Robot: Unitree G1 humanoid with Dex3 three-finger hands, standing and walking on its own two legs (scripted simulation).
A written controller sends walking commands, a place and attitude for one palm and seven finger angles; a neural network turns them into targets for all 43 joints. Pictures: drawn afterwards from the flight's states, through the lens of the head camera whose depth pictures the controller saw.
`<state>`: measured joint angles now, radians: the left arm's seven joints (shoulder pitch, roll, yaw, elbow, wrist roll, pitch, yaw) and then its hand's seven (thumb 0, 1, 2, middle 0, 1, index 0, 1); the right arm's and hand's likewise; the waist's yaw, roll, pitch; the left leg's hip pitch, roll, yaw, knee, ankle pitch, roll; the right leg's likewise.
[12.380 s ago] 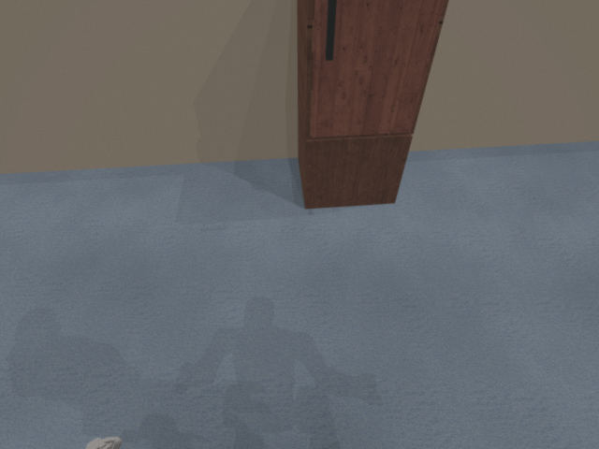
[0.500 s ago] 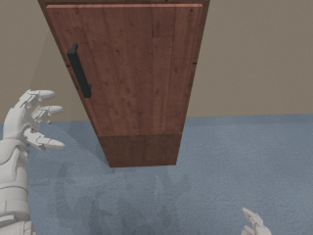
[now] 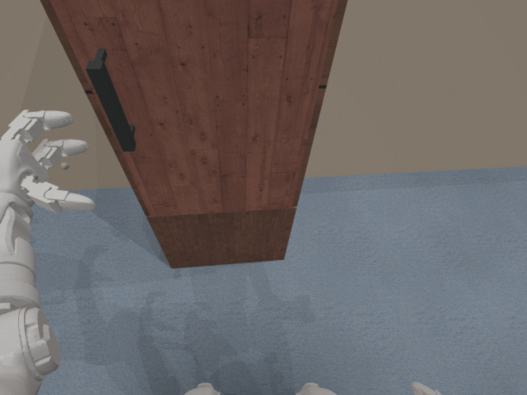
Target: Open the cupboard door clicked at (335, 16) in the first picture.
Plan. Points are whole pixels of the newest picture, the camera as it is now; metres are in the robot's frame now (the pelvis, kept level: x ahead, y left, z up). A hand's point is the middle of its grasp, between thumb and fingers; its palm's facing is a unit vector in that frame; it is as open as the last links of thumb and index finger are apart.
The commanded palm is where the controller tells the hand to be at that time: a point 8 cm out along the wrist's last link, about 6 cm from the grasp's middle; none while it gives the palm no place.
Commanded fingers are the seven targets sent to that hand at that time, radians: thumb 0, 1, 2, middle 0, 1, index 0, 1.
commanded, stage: move the hooked fingers beside the handle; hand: left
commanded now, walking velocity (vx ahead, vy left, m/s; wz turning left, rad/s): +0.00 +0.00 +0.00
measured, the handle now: (116, 104) +0.56 +0.26 +0.10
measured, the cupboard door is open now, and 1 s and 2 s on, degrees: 0 0 0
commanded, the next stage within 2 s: slide the fingers in behind the handle in 1.46 s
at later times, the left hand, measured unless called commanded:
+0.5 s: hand (75, 133) +0.48 +0.30 +0.10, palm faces +0.09 -1.00 -0.01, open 14.0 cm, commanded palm +0.47 +0.35 +0.10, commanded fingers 0.00 -0.50 0.30 -0.30 -1.20 -0.30 -1.20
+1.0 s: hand (70, 128) +0.50 +0.32 +0.09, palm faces +0.09 -1.00 -0.01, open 14.0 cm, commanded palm +0.48 +0.35 +0.09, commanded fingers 0.00 -0.50 0.30 -0.30 -1.20 -0.30 -1.20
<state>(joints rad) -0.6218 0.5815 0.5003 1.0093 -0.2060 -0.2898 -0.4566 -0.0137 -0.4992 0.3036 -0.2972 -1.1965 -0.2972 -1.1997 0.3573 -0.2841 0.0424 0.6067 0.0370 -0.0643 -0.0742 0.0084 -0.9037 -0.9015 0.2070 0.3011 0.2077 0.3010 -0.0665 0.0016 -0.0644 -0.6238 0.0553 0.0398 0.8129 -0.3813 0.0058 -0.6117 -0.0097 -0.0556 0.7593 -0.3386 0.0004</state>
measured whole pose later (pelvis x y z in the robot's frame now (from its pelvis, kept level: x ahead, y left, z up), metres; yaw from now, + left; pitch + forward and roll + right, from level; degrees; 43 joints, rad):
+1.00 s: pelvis +0.02 +0.01 -0.01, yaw -2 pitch +20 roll -4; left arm -0.87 0.79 0.59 1.21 -0.11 -0.29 -0.48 -0.01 -0.50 0.30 -0.30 -1.20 -0.30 -1.20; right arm 0.44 -0.28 0.05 0.58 0.00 0.10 -0.04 0.00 -0.90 -0.90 0.21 0.30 0.21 0.30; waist -0.16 0.00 -0.08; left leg -0.82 0.08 0.03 0.91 -0.44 0.02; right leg -0.78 0.01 -0.06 0.79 -0.36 0.02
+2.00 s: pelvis +0.01 +0.01 -0.01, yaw +0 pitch +19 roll -4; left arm -0.92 0.72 0.48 1.21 -0.12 -0.29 -0.38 -0.01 -0.50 0.30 -0.30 -1.20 -0.25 -1.21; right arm 0.42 -0.28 0.05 0.62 0.00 0.07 -0.04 0.00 -0.90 -0.90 0.21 0.30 0.21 0.30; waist -0.15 0.01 -0.08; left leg -0.83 0.07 0.01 0.92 -0.43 0.01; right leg -0.78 0.01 -0.08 0.80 -0.36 0.01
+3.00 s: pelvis +0.01 +0.00 -0.01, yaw -1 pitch +17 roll -3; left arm -0.88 0.56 0.43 1.17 -0.10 -0.34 -0.24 -0.01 -0.50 0.30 -0.28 -1.20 -0.27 -1.20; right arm 0.40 -0.27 0.03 0.63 0.00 0.05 -0.02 0.00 -0.91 -0.90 0.21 0.30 0.21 0.30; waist -0.15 0.02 -0.09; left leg -0.77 0.07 0.02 0.89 -0.42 0.01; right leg -0.74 0.00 -0.06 0.81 -0.36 0.00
